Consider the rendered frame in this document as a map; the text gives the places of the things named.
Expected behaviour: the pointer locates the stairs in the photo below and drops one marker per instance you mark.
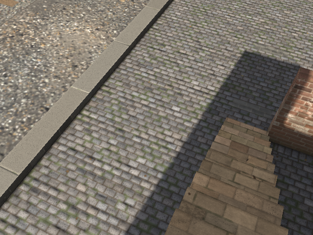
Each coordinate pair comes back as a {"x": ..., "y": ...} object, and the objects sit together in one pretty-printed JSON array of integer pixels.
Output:
[{"x": 234, "y": 192}]

